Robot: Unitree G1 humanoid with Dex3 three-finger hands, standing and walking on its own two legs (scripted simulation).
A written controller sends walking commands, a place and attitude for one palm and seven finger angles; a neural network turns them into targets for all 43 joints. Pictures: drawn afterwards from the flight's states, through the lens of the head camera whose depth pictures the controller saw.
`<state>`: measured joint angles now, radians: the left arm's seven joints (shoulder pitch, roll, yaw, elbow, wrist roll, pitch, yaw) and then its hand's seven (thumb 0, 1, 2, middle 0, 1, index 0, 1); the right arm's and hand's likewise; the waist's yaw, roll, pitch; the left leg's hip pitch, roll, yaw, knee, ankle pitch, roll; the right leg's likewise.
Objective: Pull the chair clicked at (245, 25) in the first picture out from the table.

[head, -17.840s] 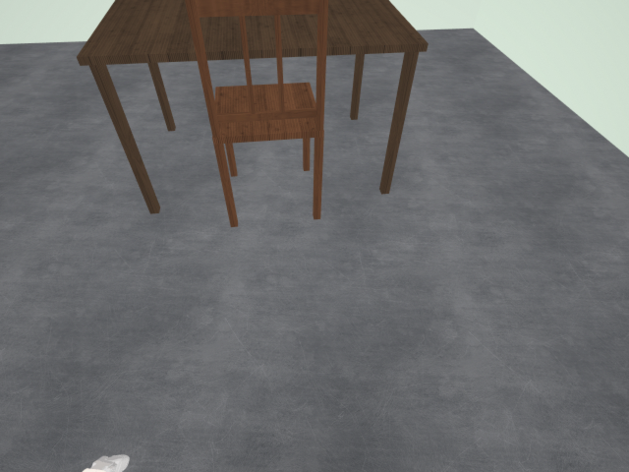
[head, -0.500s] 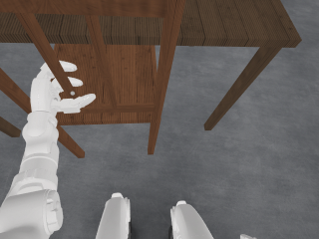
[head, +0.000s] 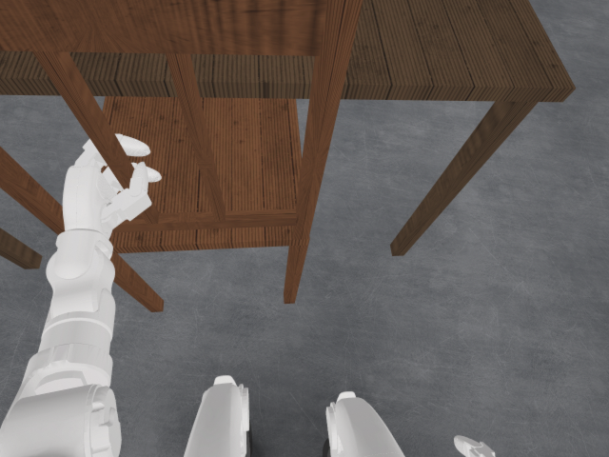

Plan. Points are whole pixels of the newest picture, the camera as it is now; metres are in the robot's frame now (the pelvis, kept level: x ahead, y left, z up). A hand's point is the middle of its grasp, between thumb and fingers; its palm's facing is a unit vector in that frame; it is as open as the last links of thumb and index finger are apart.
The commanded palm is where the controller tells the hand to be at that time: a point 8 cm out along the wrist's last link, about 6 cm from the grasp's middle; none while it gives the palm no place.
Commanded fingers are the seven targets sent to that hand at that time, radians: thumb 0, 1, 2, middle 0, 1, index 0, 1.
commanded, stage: hook a spindle and tug to test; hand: left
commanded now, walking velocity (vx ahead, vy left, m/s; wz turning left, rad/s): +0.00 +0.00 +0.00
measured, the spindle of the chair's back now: (116, 158) +0.47 +0.22 +0.06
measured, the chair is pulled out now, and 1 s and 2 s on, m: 0.01 0.09 0.20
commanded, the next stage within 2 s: step backward, pulling the chair out in 0.34 s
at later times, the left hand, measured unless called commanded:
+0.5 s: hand (144, 206) +0.42 +0.19 +0.03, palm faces +0.07 -0.99 -0.09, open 5.1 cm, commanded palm +0.39 +0.24 +0.03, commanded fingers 0.00 0.90 0.90 -0.50 -1.45 -0.50 -1.45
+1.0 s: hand (169, 247) +0.36 +0.15 +0.04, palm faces +0.06 -0.99 -0.16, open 5.0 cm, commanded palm +0.34 +0.20 +0.05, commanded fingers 0.00 0.90 0.90 -0.50 -1.45 -0.50 -1.45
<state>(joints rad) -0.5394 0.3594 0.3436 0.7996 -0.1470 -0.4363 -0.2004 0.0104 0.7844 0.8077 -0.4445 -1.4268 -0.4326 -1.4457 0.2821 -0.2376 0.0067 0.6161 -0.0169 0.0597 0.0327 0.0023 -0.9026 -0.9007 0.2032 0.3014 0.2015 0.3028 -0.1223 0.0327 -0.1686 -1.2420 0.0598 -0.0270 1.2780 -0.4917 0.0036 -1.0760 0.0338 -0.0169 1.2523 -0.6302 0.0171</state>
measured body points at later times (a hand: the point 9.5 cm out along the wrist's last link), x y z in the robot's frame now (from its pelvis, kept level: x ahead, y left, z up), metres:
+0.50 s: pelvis +0.00 +0.00 +0.01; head +0.14 +0.02 +0.44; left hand +0.41 +0.24 +0.03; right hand +0.10 -0.26 -0.11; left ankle +0.05 +0.12 -0.62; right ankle -0.02 -0.14 -0.62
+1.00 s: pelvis -0.02 +0.00 +0.10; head +0.07 +0.00 +0.54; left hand +0.35 +0.20 +0.06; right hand +0.05 -0.27 -0.03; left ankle +0.05 +0.12 -0.62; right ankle -0.02 -0.14 -0.62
